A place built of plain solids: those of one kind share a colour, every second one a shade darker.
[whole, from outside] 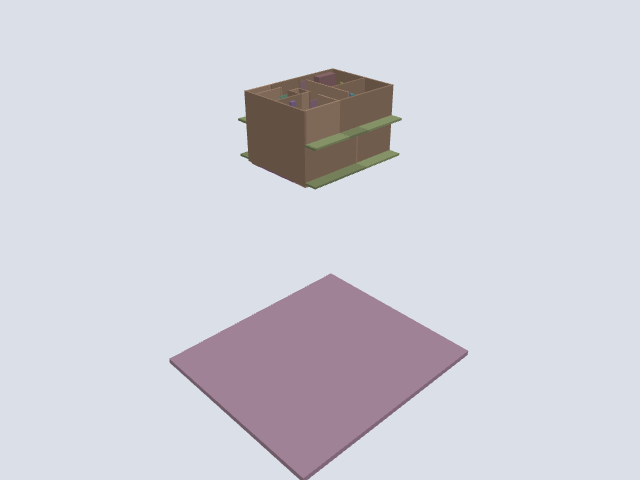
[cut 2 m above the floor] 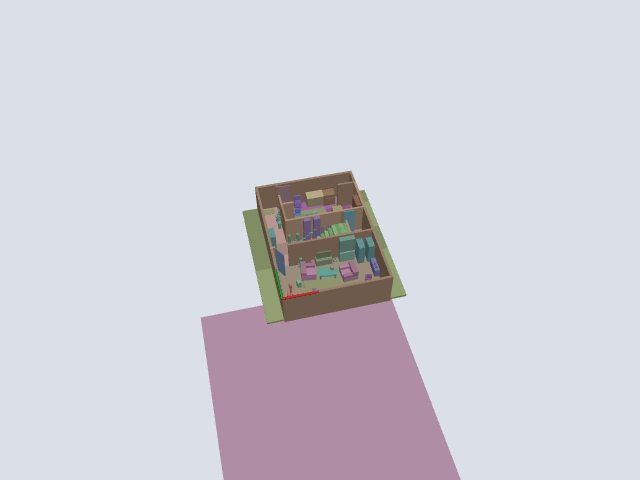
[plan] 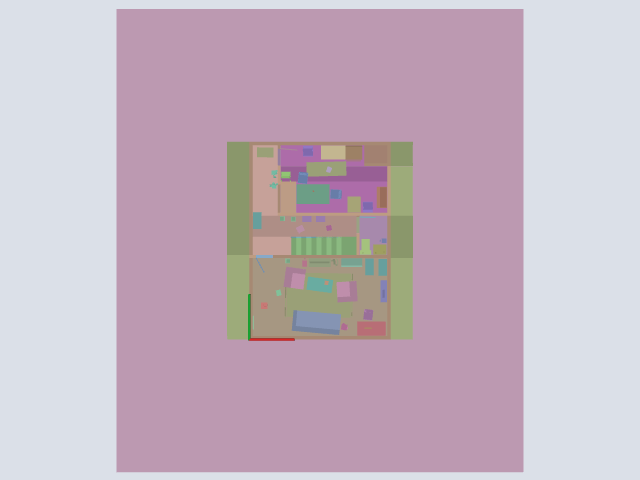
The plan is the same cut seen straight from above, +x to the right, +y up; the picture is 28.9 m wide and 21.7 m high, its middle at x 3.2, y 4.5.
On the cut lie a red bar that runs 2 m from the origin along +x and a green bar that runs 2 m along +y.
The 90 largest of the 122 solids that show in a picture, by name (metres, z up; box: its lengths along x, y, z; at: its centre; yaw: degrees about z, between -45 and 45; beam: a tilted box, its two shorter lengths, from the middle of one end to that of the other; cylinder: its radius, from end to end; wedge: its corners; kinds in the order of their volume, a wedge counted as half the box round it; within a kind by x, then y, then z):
{
 "under_1": {"box": [18.4, 20.94, 0.5], "at": [3.2, 4.47, -20.29]},
 "wall_1": {"box": [0.16, 3.53, 5.44], "at": [0.08, 1.93, 2.42]},
 "wall_2": {"box": [0.16, 1.78, 2.32], "at": [0.08, 4.71, 3.98]},
 "wall_3": {"box": [0.16, 4.96, 2.87], "at": [0.08, 6.3, 1.14]},
 "wall_4": {"box": [0.16, 3.05, 2.32], "at": [0.08, 7.25, 3.98]},
 "wall_5": {"box": [0.22, 0.13, 2.32], "at": [0.11, 3.75, 3.98]},
 "wall_6": {"box": [2.12, 0.13, 2.32], "at": [1.06, 5.67, 3.98]},
 "wall_7": {"box": [0.13, 1.28, 2.87], "at": [1.35, 6.37, 1.14]},
 "wall_8": {"box": [0.13, 0.73, 2.87], "at": [1.35, 7.5, 1.14]},
 "wall_9": {"box": [0.13, 0.15, 2.87], "at": [1.35, 8.71, 1.14]},
 "wall_10": {"box": [0.83, 0.13, 2.87], "at": [1.71, 7.08, 1.14]},
 "wall_11": {"box": [0.13, 3.53, 2.32], "at": [2.77, 1.93, 3.98]},
 "wall_12": {"box": [0.13, 0.73, 2.32], "at": [3.06, 6.09, 3.98]},
 "wall_13": {"box": [0.13, 2.19, 2.32], "at": [3.06, 7.68, 3.98]},
 "wall_14": {"box": [6.4, 0.16, 5.44], "at": [3.2, 0.08, 2.42]},
 "wall_15": {"box": [4.44, 0.13, 2.32], "at": [3.2, 3.75, 3.98]},
 "wall_16": {"box": [6.4, 0.16, 5.44], "at": [3.2, 8.86, 2.42]},
 "wall_17": {"box": [1.37, 0.13, 2.32], "at": [3.56, 5.67, 3.98]},
 "wall_18": {"box": [1.4, 0.13, 2.32], "at": [3.7, 6.53, 3.98]},
 "wall_19": {"box": [5.33, 0.13, 2.87], "at": [3.73, 3.75, 1.14]},
 "wall_20": {"box": [5.11, 0.13, 2.87], "at": [3.85, 5.67, 1.14]},
 "wall_21": {"box": [0.13, 0.99, 2.87], "at": [4.92, 4.32, 1.14]},
 "wall_22": {"box": [0.13, 2.19, 2.32], "at": [5.25, 7.68, 3.98]},
 "wall_23": {"box": [1.2, 0.13, 2.87], "at": [5.8, 7.91, 1.14]},
 "wall_24": {"box": [0.16, 3.53, 5.44], "at": [6.32, 1.93, 2.42]},
 "wall_25": {"box": [0.16, 1.78, 2.87], "at": [6.32, 4.71, 1.14]},
 "wall_26": {"box": [0.16, 2.64, 2.32], "at": [6.32, 5.14, 3.98]},
 "wall_27": {"box": [0.16, 2.11, 2.87], "at": [6.32, 6.79, 1.14]},
 "wall_28": {"box": [0.16, 2.19, 2.32], "at": [6.32, 7.68, 3.98]},
 "wall_29": {"box": [0.16, 0.81, 2.87], "at": [6.32, 8.38, 1.14]},
 "stair_1": {"box": [2.95, 0.83, 0.5], "at": [3.38, 4.23, -0.05]},
 "stair_2": {"box": [2.73, 0.83, 0.7], "at": [3.49, 4.23, 0.05]},
 "stair_3": {"box": [2.5, 0.83, 0.9], "at": [3.6, 4.23, 0.15]},
 "stair_4": {"box": [2.27, 0.83, 1.11], "at": [3.72, 4.23, 0.25]},
 "stair_5": {"box": [2.04, 0.83, 1.31], "at": [3.83, 4.23, 0.35]},
 "stair_6": {"box": [1.82, 0.83, 1.51], "at": [3.94, 4.23, 0.45]},
 "stair_7": {"box": [1.59, 0.83, 1.71], "at": [4.06, 4.23, 0.55]},
 "stair_8": {"box": [1.36, 0.83, 1.91], "at": [4.17, 4.23, 0.66]},
 "stair_9": {"box": [1.14, 0.83, 2.11], "at": [4.28, 4.23, 0.76]},
 "stair_10": {"box": [0.91, 0.83, 2.31], "at": [4.4, 4.23, 0.86]},
 "stair_11": {"box": [0.68, 0.83, 2.52], "at": [4.51, 4.23, 0.96]},
 "stair_12": {"box": [0.45, 0.83, 2.72], "at": [4.63, 4.23, 1.06]},
 "floor_living_1": {"box": [6.08, 3.53, 0.5], "at": [3.2, 1.93, -0.25]},
 "floor_kitchen_1": {"box": [3.78, 0.94, 0.5], "at": [3.31, 8.31, -0.25]},
 "floor_kitchen_2": {"box": [4.82, 0.7, 0.5], "at": [3.83, 7.49, -0.25]},
 "floor_kitchen_3": {"box": [4.12, 1.41, 0.5], "at": [4.18, 6.43, -0.25]},
 "floor_hall_1": {"box": [1.13, 3.18, 0.5], "at": [0.72, 7.19, -0.25]},
 "floor_hall_2": {"box": [1.74, 0.83, 0.5], "at": [1.03, 4.24, -0.25]},
 "floor_hall_3": {"box": [4.69, 0.95, 0.5], "at": [2.51, 5.12, -0.25]},
 "upper_floor_next_1": {"box": [1.0, 3.53, 0.16], "at": [-0.5, 1.93, -0.08]},
 "upper_floor_next_2": {"box": [1.0, 3.53, 0.16], "at": [-0.5, 1.93, 2.74]},
 "upper_floor_next_3": {"box": [1.0, 1.78, 0.16], "at": [-0.5, 4.71, 2.74]},
 "upper_floor_next_4": {"box": [1.0, 4.96, 0.16], "at": [-0.5, 6.3, -0.08]},
 "upper_floor_next_5": {"box": [1.0, 3.05, 0.16], "at": [-0.5, 7.25, 2.74]},
 "upper_floor_next_6": {"box": [1.0, 3.53, 0.16], "at": [6.9, 1.93, -0.08]},
 "upper_floor_next_7": {"box": [1.0, 1.78, 0.16], "at": [6.9, 4.71, -0.08]},
 "upper_floor_next_8": {"box": [1.0, 2.11, 0.16], "at": [6.9, 6.79, -0.08]},
 "upper_floor_next_9": {"box": [1.0, 0.81, 0.16], "at": [6.9, 8.38, -0.08]},
 "fixture_wardrobe_bedroom_1": {"box": [0.62, 1.79, 2.2], "at": [5.93, 1.35, 3.87]},
 "flat_shelf_1": {"box": [0.39, 0.76, 1.46], "at": [0.36, 5.38, 0.73]},
 "flat_shelf_2": {"box": [0.39, 0.76, 1.46], "at": [5.43, 3.29, 0.73]},
 "flat_shelf_3": {"box": [0.39, 0.76, 1.46], "at": [6.04, 3.26, 0.73]},
 "floor_wc_1": {"box": [1.26, 1.78, 0.5], "at": [5.61, 4.71, -0.25]},
 "sofa_1": {"box": [2.16, 0.23, 0.39], "at": [3.0, 0.41, 0.65], "yaw": -5.2},
 "sofa_2": {"box": [2.16, 0.93, 0.34], "at": [3.04, 0.77, 0.28], "yaw": -5.2},
 "armchair_club_1": {"box": [0.33, 0.92, 0.38], "at": [1.77, 2.82, 0.61], "yaw": -8.0},
 "armchair_club_2": {"box": [0.9, 0.92, 0.35], "at": [2.06, 2.78, 0.24], "yaw": -8.0},
 "armchair_club_3": {"box": [0.9, 0.92, 0.35], "at": [4.42, 2.16, 0.24], "yaw": 3.3},
 "armchair_club_4": {"box": [0.33, 0.92, 0.38], "at": [4.71, 2.18, 0.61], "yaw": 3.3},
 "fridge_flat_1": {"box": [0.6, 0.73, 1.66], "at": [4.74, 6.11, 0.83]},
 "tall_cupboard_1": {"box": [0.47, 0.96, 0.89], "at": [6.0, 6.43, 0.44]},
 "tall_cupboard_2": {"box": [0.3, 0.92, 0.99], "at": [6.07, 6.43, 1.38]},
 "china_cabinet_1": {"box": [0.95, 0.4, 0.83], "at": [4.64, 3.48, 0.41]},
 "china_cabinet_2": {"box": [0.95, 0.33, 1.07], "at": [4.64, 3.52, 1.36]},
 "rug_1": {"box": [2.9, 2.0, 0.08], "at": [3.15, 2.0, -0.03], "yaw": -0.9},
 "rug_2": {"box": [1.8, 0.65, 0.08], "at": [3.49, 7.71, -0.03], "yaw": 1.5},
 "counter_run_1": {"box": [1.11, 0.61, 0.78], "at": [3.79, 8.46, 0.49]},
 "billy_1": {"box": [0.42, 0.28, 2.02], "at": [2.61, 5.45, 1.01]},
 "billy_2": {"box": [0.42, 0.28, 2.02], "at": [3.23, 5.45, 1.01]},
 "range_flat_1": {"box": [0.76, 0.65, 0.94], "at": [4.73, 8.45, 0.47]},
 "floor_coats_1": {"box": [0.7, 1.28, 0.5], "at": [1.77, 6.37, -0.25]},
 "floor_larder_1": {"box": [1.04, 0.81, 0.5], "at": [5.72, 8.38, -0.25]},
 "tv_board_1": {"box": [1.0, 0.4, 0.48], "at": [3.19, 3.48, 0.24]},
 "toy_shelf_1": {"box": [0.3, 1.0, 0.6], "at": [6.08, 2.18, 0.3]},
 "leaf_bedroom_door_1": {"box": [0.05, 0.76, 2.01], "at": [2.1, 6.11, 3.82], "yaw": 3.0},
 "leaf_bedroom_door_2": {"box": [0.05, 0.76, 2.01], "at": [6.16, 3.31, 3.82], "yaw": -3.0},
 "leaf_kitchen_door_1": {"box": [0.76, 0.05, 2.01], "at": [1.8, 8.6, 1.0], "yaw": -5.0},
 "leaf_living_door_1": {"box": [0.05, 0.76, 2.01], "at": [0.49, 3.36, 1.0], "yaw": 29.0},
 "leaf_wc_door_1": {"box": [0.73, 0.05, 2.01], "at": [5.35, 5.53, 1.0], "yaw": -2.0},
 "floor_gap_living_door_1": {"box": [0.76, 0.13, 0.5], "at": [0.69, 3.75, -0.25]}
}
